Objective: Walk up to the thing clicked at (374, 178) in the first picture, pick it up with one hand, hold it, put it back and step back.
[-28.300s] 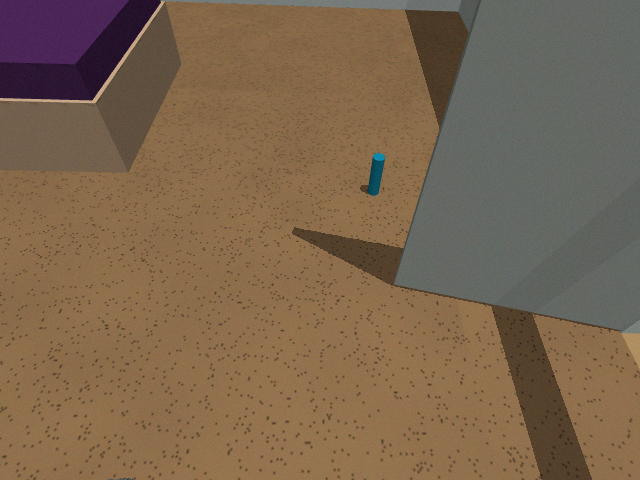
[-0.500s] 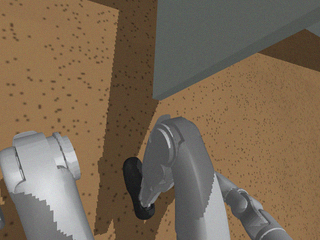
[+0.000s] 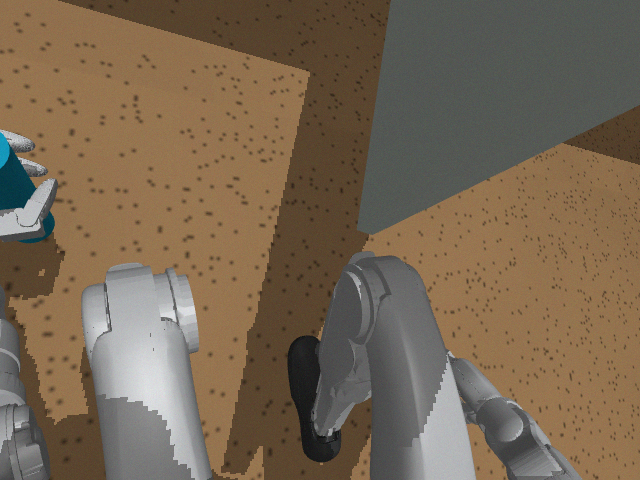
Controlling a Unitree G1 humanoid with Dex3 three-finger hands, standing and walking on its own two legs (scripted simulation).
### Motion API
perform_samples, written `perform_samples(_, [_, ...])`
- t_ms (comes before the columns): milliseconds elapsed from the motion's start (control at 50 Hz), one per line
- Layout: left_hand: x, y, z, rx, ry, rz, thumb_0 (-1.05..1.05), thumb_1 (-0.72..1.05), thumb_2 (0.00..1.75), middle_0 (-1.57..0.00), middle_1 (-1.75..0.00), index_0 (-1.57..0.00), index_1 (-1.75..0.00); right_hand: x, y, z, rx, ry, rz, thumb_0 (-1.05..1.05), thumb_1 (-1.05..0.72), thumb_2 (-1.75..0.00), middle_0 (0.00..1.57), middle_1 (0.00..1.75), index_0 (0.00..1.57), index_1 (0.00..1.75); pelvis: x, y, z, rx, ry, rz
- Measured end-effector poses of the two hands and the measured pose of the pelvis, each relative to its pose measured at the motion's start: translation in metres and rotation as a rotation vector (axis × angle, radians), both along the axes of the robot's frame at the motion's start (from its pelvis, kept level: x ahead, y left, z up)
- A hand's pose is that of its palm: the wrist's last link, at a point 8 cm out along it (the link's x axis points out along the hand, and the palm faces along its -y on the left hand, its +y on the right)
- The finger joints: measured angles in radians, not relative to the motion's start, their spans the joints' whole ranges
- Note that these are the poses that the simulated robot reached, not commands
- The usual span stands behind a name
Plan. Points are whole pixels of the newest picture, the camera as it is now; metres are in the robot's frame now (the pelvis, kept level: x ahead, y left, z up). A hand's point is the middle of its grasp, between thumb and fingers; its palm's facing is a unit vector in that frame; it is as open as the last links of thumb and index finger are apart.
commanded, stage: settle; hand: left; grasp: from the side
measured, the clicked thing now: (6, 194) +0.40 +0.32 -0.11
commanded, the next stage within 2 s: lift in 1.28 s
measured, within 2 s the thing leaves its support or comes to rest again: neither
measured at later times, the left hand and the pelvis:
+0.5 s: hand out of the picture +0.40 +0.31 -0.01, palm faces +0.29 -0.95 -0.04, open 7.1 cm; pelvis +0.02 -0.01 +0.04, yaw +6 degrees
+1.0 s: hand out of the picture +0.40 +0.30 +0.04, palm faces +0.30 -0.95 -0.04, open 7.2 cm; pelvis +0.02 -0.01 +0.07, yaw +8 degrees
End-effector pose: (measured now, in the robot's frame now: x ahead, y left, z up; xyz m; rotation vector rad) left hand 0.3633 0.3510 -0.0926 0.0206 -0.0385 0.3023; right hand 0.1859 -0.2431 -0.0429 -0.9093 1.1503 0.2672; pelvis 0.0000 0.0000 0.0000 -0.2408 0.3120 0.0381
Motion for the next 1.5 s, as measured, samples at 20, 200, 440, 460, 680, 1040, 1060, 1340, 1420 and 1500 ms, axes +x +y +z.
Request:
perform_samples(20, [-0.001,0.0,0.005,0.003,-0.002,-0.002,0.03,0.01,1.05,-0.93,-1.02,-0.87,-1.01,0.001,0.0,-0.001,0.01,-0.005,-0.009,0.0,-0.89,-0.89,0.21,0.3,0.2,0.3,0.0,0.0,0.001,0.004,0.008,0.003])
perform_samples(200, [-0.009,0.005,0.047,0.016,0.019,0.004,0.03,0.01,1.06,-0.93,-1.02,-0.88,-1.0,0.005,0.004,-0.012,0.107,-0.014,-0.121,0.0,-0.88,-0.89,0.21,0.3,0.2,0.3,0.005,-0.004,0.015,0.038,0.088,0.029])
perform_samples(440, [-0.005,0.002,0.084,0.017,0.06,0.0,0.03,0.0,1.06,-0.93,-1.02,-0.88,-1.01,0.003,-0.004,-0.024,0.185,0.01,-0.253,0.0,-0.88,-0.89,0.21,0.3,0.2,0.3,0.015,-0.01,0.033,0.084,0.184,0.051])
perform_samples(460, [-0.004,0.001,0.086,0.014,0.063,0.0,0.03,0.0,1.06,-0.93,-1.02,-0.88,-1.01,0.003,-0.005,-0.024,0.187,0.009,-0.26,0.0,-0.88,-0.89,0.21,0.3,0.2,0.3,0.016,-0.01,0.034,0.087,0.19,0.052])
perform_samples(680, [-0.001,-0.008,0.109,-0.01,0.066,-0.008,0.03,0.0,1.06,-0.93,-1.02,-0.88,-1.01,0.018,-0.012,-0.011,0.195,-0.041,-0.299,0.0,-0.89,-0.89,0.21,0.3,0.2,0.3,0.021,-0.013,0.051,0.11,0.233,0.062])
perform_samples(1040, [-0.003,-0.007,0.141,-0.001,0.075,0.01,0.03,-0.01,1.07,-0.94,-1.02,-0.88,-1.01,0.019,-0.006,0.007,0.225,-0.069,-0.318,0.0,-0.89,-0.89,0.21,0.3,0.2,0.3,0.019,-0.012,0.074,0.122,0.252,0.078])
perform_samples(1060, [-0.003,-0.007,0.143,-0.002,0.073,0.011,0.03,-0.01,1.07,-0.94,-1.02,-0.88,-1.01,0.018,-0.006,0.008,0.226,-0.067,-0.32,0.0,-0.89,-0.89,0.21,0.3,0.2,0.3,0.019,-0.012,0.075,0.123,0.252,0.078])
perform_samples(1340, [0.002,-0.011,0.156,-0.001,0.07,0.015,0.03,-0.01,1.08,-0.94,-1.02,-0.88,-1.01,0.001,-0.008,0.014,0.23,-0.05,-0.35,0.0,-0.89,-0.89,0.21,0.3,0.2,0.3,0.016,-0.013,0.083,0.131,0.251,0.086])
perform_samples(1420, [0.002,-0.014,0.157,0.005,0.083,0.006,0.03,-0.01,1.08,-0.94,-1.02,-0.88,-1.01,-0.002,-0.01,0.016,0.23,-0.048,-0.358,0.0,-0.89,-0.89,0.21,0.3,0.2,0.3,0.015,-0.014,0.085,0.134,0.251,0.087])
perform_samples(1500, [0.001,-0.016,0.16,-0.001,0.085,0.002,0.03,-0.01,1.08,-0.94,-1.02,-0.88,-1.01,-0.004,-0.011,0.018,0.232,-0.048,-0.365,0.0,-0.9,-0.89,0.21,0.3,0.2,0.3,0.015,-0.014,0.088,0.135,0.254,0.087])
